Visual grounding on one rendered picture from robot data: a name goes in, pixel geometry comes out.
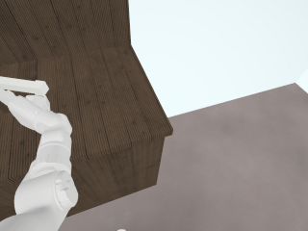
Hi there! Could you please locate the robot left hand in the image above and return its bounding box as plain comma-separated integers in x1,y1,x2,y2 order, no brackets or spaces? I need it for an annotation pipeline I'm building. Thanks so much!
0,87,50,131

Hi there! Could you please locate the robot left forearm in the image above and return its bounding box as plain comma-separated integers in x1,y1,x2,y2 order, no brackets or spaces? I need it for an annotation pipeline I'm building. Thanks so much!
14,110,72,214

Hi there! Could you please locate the tap lever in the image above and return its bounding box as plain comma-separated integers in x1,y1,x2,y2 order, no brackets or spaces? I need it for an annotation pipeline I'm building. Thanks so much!
0,76,49,96

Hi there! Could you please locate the counter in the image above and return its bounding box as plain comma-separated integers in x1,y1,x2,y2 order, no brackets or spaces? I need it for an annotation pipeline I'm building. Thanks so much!
0,0,173,221

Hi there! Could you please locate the robot left upper arm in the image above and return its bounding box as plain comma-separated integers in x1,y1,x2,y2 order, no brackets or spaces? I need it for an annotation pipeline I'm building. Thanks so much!
0,170,78,231

